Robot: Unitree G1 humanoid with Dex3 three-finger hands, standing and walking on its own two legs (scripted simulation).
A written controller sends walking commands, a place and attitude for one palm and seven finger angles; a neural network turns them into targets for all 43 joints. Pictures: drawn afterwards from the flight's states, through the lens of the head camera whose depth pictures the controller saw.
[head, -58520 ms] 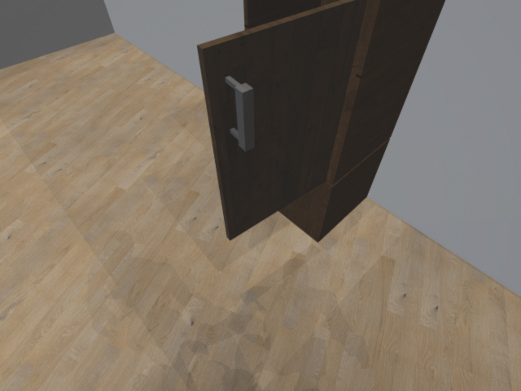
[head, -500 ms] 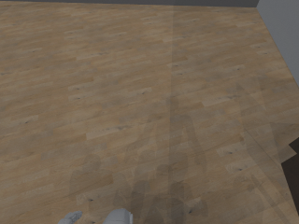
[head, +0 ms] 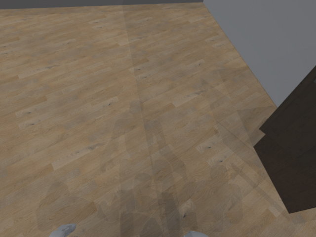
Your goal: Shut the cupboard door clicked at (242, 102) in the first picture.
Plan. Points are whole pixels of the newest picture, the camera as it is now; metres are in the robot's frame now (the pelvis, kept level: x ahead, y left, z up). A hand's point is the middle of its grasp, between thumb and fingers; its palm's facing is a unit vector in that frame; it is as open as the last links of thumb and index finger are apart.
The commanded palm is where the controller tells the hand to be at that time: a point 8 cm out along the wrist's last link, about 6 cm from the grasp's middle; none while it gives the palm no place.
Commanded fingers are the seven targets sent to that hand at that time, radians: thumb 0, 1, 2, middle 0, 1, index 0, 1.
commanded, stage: turn to face it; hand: left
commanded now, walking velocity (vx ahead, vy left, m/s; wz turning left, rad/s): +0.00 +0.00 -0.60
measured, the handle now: out of the picture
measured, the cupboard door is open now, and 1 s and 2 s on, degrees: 29 29 29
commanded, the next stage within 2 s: take the last steps up to it in 1.32 s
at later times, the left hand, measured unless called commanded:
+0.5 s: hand (97, 220) +0.17 +0.19 -0.19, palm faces -0.25 -0.94 -0.21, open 7.4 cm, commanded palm none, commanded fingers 0.00 0.90 0.90 -0.20 -0.30 -0.20 -0.30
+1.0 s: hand (131, 191) +0.26 +0.10 -0.16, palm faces -0.54 -0.79 -0.27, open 7.4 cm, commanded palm none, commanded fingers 0.00 0.90 0.90 -0.20 -0.30 -0.20 -0.30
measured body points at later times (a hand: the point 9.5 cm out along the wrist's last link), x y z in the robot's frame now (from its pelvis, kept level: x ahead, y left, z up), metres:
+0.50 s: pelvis +0.04 +0.01 -0.01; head +0.10 +0.02 +0.43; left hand +0.19 +0.24 -0.17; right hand +0.06 -0.27 -0.13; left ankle +0.08 +0.12 -0.74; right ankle -0.03 -0.12 -0.71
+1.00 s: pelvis +0.06 -0.02 +0.00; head +0.09 -0.06 +0.44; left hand +0.29 +0.14 -0.13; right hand -0.03 -0.28 -0.15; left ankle +0.12 +0.11 -0.67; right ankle -0.01 -0.11 -0.74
